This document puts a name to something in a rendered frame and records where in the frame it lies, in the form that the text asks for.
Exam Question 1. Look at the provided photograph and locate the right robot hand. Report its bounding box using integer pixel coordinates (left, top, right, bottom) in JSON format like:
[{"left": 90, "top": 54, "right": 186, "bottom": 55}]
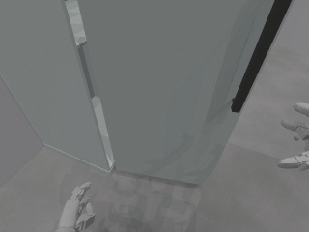
[{"left": 277, "top": 102, "right": 309, "bottom": 171}]

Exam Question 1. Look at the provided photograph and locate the left robot hand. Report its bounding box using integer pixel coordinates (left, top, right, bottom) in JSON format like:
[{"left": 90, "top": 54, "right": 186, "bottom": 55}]
[{"left": 57, "top": 181, "right": 96, "bottom": 232}]

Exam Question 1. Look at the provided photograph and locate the fridge door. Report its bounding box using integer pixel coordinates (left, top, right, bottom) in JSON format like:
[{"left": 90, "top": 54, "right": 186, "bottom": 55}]
[{"left": 77, "top": 0, "right": 295, "bottom": 186}]

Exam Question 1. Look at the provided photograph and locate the handle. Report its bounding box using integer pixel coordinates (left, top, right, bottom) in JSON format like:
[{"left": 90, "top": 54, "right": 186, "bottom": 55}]
[{"left": 231, "top": 0, "right": 292, "bottom": 113}]

